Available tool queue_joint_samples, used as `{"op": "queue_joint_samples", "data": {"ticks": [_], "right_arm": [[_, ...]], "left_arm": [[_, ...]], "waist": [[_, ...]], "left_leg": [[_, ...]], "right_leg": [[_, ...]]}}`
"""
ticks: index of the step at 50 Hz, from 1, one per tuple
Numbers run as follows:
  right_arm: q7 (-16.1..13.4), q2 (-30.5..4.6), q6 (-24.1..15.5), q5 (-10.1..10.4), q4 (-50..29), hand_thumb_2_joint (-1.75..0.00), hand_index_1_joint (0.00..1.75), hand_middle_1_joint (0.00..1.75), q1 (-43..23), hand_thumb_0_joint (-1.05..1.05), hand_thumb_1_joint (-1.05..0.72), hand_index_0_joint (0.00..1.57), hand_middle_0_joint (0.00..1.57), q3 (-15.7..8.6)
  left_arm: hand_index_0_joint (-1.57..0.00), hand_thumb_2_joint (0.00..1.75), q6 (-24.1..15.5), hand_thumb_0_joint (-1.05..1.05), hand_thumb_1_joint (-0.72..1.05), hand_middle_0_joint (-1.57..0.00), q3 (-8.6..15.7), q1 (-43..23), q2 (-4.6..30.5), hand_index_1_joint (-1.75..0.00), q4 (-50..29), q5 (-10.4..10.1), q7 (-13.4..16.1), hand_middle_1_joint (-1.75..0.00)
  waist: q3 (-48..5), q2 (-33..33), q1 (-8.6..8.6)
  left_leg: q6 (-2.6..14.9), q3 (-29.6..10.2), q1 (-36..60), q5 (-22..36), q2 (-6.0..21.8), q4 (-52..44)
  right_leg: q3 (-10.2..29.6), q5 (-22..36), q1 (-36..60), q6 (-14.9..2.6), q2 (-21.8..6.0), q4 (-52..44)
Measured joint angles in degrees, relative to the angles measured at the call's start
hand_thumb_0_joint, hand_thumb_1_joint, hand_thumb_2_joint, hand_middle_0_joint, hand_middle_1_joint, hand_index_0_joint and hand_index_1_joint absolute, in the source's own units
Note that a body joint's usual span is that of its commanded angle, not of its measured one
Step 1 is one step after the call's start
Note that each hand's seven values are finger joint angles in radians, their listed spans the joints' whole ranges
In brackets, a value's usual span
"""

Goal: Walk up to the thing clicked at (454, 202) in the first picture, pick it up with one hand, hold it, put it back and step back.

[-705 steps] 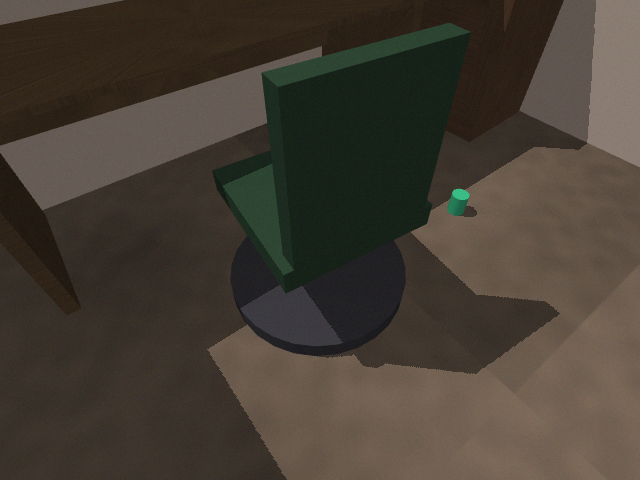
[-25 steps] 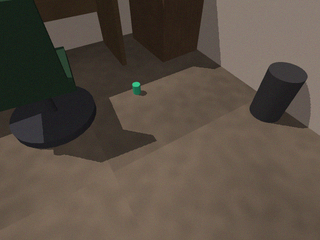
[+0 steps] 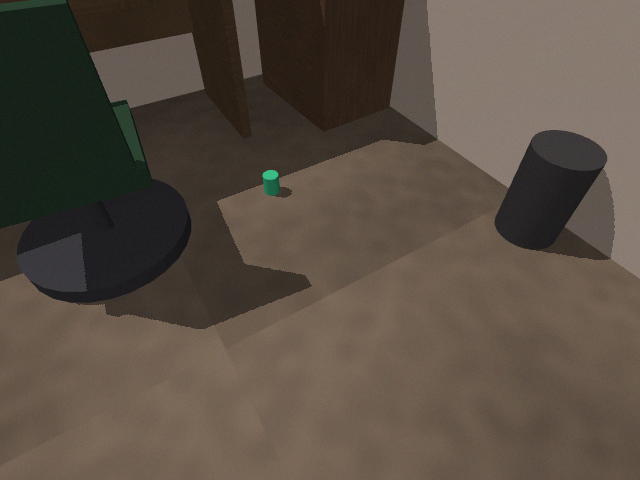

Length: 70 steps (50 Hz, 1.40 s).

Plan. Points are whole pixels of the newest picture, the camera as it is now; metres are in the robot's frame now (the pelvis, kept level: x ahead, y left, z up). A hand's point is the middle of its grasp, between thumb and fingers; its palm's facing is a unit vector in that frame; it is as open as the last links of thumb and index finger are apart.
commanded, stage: stand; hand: left
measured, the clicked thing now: (271, 182) +1.52 +0.27 -0.73
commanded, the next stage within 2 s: walk up in 0.82 s
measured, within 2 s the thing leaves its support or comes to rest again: neither
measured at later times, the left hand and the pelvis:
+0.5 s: hand out of the picture +0.06 +0.26 -0.16, palm faces -0.03 -0.94 -0.33, open 7.4 cm; pelvis +0.00 +0.00 +0.00, yaw +0 degrees
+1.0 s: hand out of the picture +0.07 +0.29 -0.15, palm faces +0.07 -0.93 -0.36, open 7.4 cm; pelvis +0.04 +0.02 -0.01, yaw +3 degrees
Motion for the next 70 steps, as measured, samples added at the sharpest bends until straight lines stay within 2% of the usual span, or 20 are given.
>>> {"op": "queue_joint_samples", "data": {"ticks": [41, 42, 44, 46, 49, 53, 55, 56, 57, 58, 59, 61, 63, 67, 70], "right_arm": [[0.03, 0.00, -0.08, -0.03, -0.06, -0.90, 0.30, 0.30, 0.42, 0.01, -0.91, 0.21, 0.21, -0.18], [0.51, -0.01, -0.12, -0.24, -0.57, -0.90, 0.30, 0.30, 0.82, 0.01, -0.91, 0.21, 0.21, -0.81], [1.71, -0.42, -0.30, -0.88, -1.85, -0.90, 0.30, 0.30, 2.62, 0.01, -0.91, 0.21, 0.21, -2.20], [2.44, -1.29, 0.25, -1.48, -2.52, -0.90, 0.30, 0.30, 4.51, 0.01, -0.91, 0.21, 0.21, -3.16], [3.23, -3.13, 0.43, -1.80, -2.84, -0.90, 0.30, 0.30, 5.70, 0.01, -0.91, 0.21, 0.21, -4.40], [4.58, -5.07, -0.67, -1.53, -5.04, -0.90, 0.30, 0.30, 5.53, 0.01, -0.91, 0.21, 0.21, -5.79], [4.95, -5.33, -1.47, -1.46, -6.47, -0.90, 0.30, 0.30, 5.33, 0.01, -0.91, 0.21, 0.21, -6.46], [4.89, -5.24, -2.02, -1.55, -7.10, -0.90, 0.30, 0.30, 5.06, 0.01, -0.91, 0.21, 0.21, -6.84], [4.63, -4.94, -2.64, -1.80, -7.82, -0.90, 0.30, 0.30, 4.64, 0.01, -0.91, 0.21, 0.21, -7.27], [4.23, -4.69, -3.22, -2.00, -8.76, -0.90, 0.30, 0.30, 4.50, 0.01, -0.91, 0.21, 0.21, -7.52], [3.97, -4.29, -3.54, -1.82, -9.52, -0.90, 0.30, 0.30, 4.65, 0.01, -0.91, 0.21, 0.21, -7.56], [3.82, -3.31, -3.40, -1.20, -10.15, -0.90, 0.30, 0.30, 5.62, 0.01, -0.91, 0.21, 0.21, -6.98], [3.65, -2.52, -3.16, -0.86, -10.35, -0.90, 0.30, 0.30, 6.96, 0.01, -0.91, 0.21, 0.21, -6.09], [3.48, -1.47, -3.80, -0.43, -10.82, -0.90, 0.30, 0.30, 9.93, 0.01, -0.91, 0.21, 0.21, -5.12], [3.52, -1.41, -4.17, -0.42, -11.14, -0.90, 0.30, 0.30, 11.61, 0.01, -0.90, 0.21, 0.21, -4.87]], "left_arm": [[-0.20, 0.90, -0.15, 0.00, 0.90, -0.21, -0.46, 0.51, 0.14, -0.30, -0.51, -0.01, 0.08, -0.30], [-0.20, 0.90, -0.24, 0.00, 0.90, -0.21, 0.07, 0.79, 0.19, -0.30, -0.95, 0.16, -0.43, -0.30], [-0.20, 0.90, -0.96, 0.00, 0.90, -0.21, 1.35, 2.08, 0.53, -0.30, -2.30, 0.74, -1.63, -0.30], [-0.20, 0.90, -1.84, 0.00, 0.90, -0.21, 2.44, 3.70, 1.04, -0.30, -3.88, 1.21, -2.22, -0.30], [-0.20, 0.90, -3.09, 0.00, 0.90, -0.21, 3.55, 6.12, 1.76, -0.30, -5.61, 1.60, -2.39, -0.30], [-0.20, 0.90, -2.87, 0.00, 0.90, -0.21, 4.29, 8.96, 3.93, -0.30, -5.90, 2.01, -2.74, -0.30], [-0.20, 0.90, -2.28, 0.00, 0.90, -0.21, 4.57, 9.94, 5.56, -0.30, -5.76, 1.80, -2.92, -0.30], [-0.20, 0.90, -1.94, 0.00, 0.90, -0.21, 4.70, 10.34, 6.33, -0.30, -5.64, 1.65, -2.92, -0.30], [-0.20, 0.90, -1.52, 0.00, 0.90, -0.21, 4.79, 10.58, 6.85, -0.30, -5.44, 1.48, -2.78, -0.30], [-0.20, 0.90, -0.98, 0.00, 0.90, -0.21, 4.74, 10.63, 6.85, -0.30, -5.24, 1.25, -2.58, -0.30], [-0.20, 0.90, -0.47, 0.00, 0.90, -0.21, 4.46, 10.46, 6.68, -0.30, -5.14, 1.00, -2.49, -0.30], [-0.20, 0.90, -0.06, 0.01, 0.90, -0.20, 3.51, 9.76, 6.38, -0.30, -5.56, 0.46, -2.53, -0.30], [-0.20, 0.90, -0.71, 0.01, 0.90, -0.20, 2.95, 9.00, 6.04, -0.30, -6.60, -0.15, -2.96, -0.30], [-0.20, 0.90, -1.67, 0.00, 0.90, -0.20, 2.76, 8.16, 5.60, -0.30, -8.73, -0.31, -4.23, -0.30], [-0.20, 0.90, -1.54, 0.00, 0.90, -0.20, 2.82, 7.79, 5.21, -0.30, -9.54, 0.13, -5.07, -0.30]], "waist": [[0.41, -0.15, -0.08], [0.32, -0.13, -0.12], [-0.54, 0.06, -0.08], [-1.79, 0.04, 0.25], [-1.85, 0.10, 2.10], [-0.31, 0.54, 2.81], [0.47, -0.14, 2.67], [1.00, -1.16, 2.60], [1.67, -2.55, 2.47], [2.01, -3.04, 1.93], [2.13, -3.04, 1.07], [1.76, -3.06, -0.01], [1.34, -3.27, -0.17], [0.66, -3.84, -0.43], [0.34, -3.34, -0.66]], "left_leg": [[0.25, 0.46, -0.38, -0.65, -0.30, 0.18], [0.90, 0.41, -0.88, -2.18, -0.37, 1.38], [2.27, 0.25, -2.77, -8.96, -0.41, 6.57], [2.89, 1.90, -6.40, -13.21, -0.24, 15.22], [2.67, 3.48, -11.13, -14.68, 0.14, 22.89], [2.70, 4.06, -14.27, -12.60, 2.44, 18.83], [2.56, 4.77, -13.69, -6.52, 3.03, 14.48], [2.35, 5.60, -13.13, -1.30, 2.39, 14.52], [2.37, 6.84, -12.89, -1.27, 1.40, 16.47], [2.54, 7.45, -12.92, -3.50, 0.91, 18.62], [2.79, 7.42, -12.39, -5.29, 0.68, 19.45], [3.45, 7.27, -9.79, -6.41, 0.40, 17.47], [3.65, 7.62, -6.22, -5.96, 0.26, 13.51], [3.38, 8.30, 0.52, -5.24, -0.67, 6.38], [3.40, 8.47, 4.28, -6.19, -0.88, 3.42]], "right_leg": [[0.41, -0.59, -0.54, 0.25, -0.38, 0.24], [0.22, -1.99, -0.88, -0.16, -0.42, 1.22], [-0.46, -6.60, -1.44, -1.25, -0.45, 4.07], [-1.52, -6.40, -0.72, -1.71, -0.87, 3.99], [-2.03, -4.97, 2.03, -1.66, -1.71, 1.82], [-3.17, -7.23, 6.29, -0.36, -2.32, 0.64], [-3.52, -10.53, 6.91, 0.70, -3.30, 4.11], [-3.09, -13.05, 6.12, 0.43, -4.61, 8.36], [-1.89, -14.96, 3.87, -0.97, -6.38, 15.30], [1.30, -16.47, 0.39, -2.11, -5.94, 23.82], [4.17, -17.04, -3.11, -2.98, -4.08, 31.51], [6.30, -14.83, -9.95, -4.01, -1.16, 41.92], [6.17, -10.55, -15.90, -4.04, -0.40, 44.88], [5.40, -3.25, -23.60, -2.20, -2.10, 39.12], [4.28, 0.04, -26.18, -0.84, -3.74, 31.57]]}}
